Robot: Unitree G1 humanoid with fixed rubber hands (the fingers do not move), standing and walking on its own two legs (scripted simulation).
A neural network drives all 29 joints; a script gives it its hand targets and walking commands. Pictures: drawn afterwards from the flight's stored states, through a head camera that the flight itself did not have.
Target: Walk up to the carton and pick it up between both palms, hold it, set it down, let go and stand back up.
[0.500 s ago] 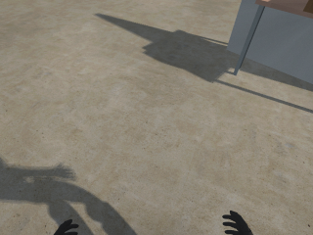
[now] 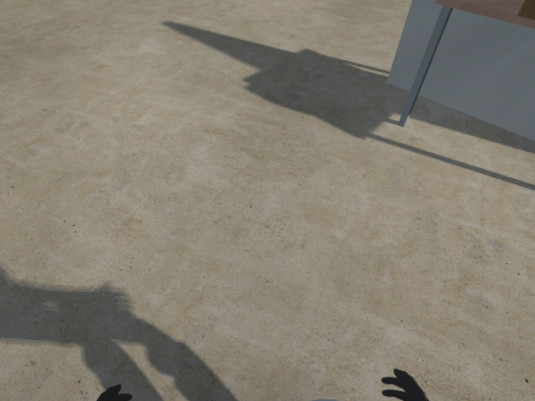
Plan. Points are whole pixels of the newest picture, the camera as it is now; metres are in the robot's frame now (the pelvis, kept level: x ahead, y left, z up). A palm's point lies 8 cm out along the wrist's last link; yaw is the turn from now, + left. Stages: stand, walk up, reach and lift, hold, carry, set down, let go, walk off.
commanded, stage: stand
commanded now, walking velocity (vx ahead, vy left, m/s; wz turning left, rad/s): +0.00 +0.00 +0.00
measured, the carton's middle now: out of the picture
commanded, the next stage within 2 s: none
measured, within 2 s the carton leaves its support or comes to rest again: neither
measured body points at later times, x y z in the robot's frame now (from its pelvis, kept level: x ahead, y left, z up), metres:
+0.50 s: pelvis +0.00 +0.00 +0.01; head +0.00 +0.00 +0.46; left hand +0.09 +0.27 -0.11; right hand +0.11 -0.24 -0.12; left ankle +0.02 +0.12 -0.71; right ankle +0.02 -0.11 -0.71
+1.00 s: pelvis +0.00 +0.00 +0.02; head +0.00 +0.00 +0.47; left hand +0.09 +0.27 -0.11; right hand +0.10 -0.24 -0.11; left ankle +0.02 +0.12 -0.71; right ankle +0.02 -0.11 -0.71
